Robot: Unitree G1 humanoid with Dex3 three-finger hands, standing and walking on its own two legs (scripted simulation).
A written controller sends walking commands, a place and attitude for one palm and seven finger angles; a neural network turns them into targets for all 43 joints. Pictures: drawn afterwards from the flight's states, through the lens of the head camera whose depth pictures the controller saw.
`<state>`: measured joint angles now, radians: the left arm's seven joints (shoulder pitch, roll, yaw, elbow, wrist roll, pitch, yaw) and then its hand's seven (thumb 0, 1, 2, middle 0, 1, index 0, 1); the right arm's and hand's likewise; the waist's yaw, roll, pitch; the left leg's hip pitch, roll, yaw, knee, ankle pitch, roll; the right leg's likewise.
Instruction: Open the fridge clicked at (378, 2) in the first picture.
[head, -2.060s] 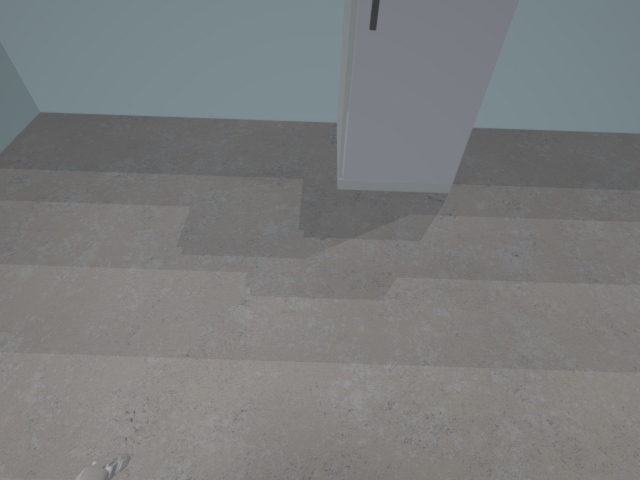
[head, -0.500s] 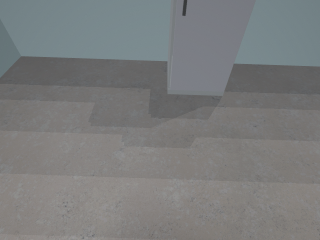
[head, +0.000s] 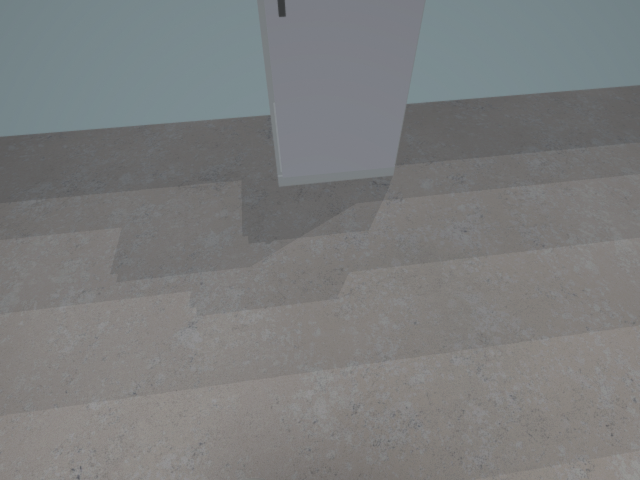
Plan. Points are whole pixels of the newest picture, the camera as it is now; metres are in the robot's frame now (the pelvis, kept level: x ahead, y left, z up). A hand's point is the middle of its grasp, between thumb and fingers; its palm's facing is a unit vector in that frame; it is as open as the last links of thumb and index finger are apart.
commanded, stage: walk to a spot facing it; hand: left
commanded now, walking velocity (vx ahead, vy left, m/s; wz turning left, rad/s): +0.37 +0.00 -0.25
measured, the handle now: out of the picture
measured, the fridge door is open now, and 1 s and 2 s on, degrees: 0 0 0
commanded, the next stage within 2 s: turn to face it in 1.16 s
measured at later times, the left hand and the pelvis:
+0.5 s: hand (176, 427) +0.21 +0.25 -0.17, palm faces -0.07 -0.99 -0.15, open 7.4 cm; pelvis +0.22 +0.07 +0.01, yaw -9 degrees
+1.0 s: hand (292, 238) +0.60 +0.12 -0.17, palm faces -0.36 -0.92 -0.15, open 7.4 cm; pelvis +0.43 +0.00 -0.01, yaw -20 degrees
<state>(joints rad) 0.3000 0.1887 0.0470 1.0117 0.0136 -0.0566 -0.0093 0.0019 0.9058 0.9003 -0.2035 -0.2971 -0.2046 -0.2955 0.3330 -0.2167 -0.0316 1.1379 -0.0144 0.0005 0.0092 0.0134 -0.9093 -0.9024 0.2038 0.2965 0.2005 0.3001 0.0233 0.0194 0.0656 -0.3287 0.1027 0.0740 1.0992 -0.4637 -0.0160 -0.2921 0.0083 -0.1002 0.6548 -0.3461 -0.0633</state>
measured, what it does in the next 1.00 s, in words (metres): walks ahead, turning right: left foot, then right foot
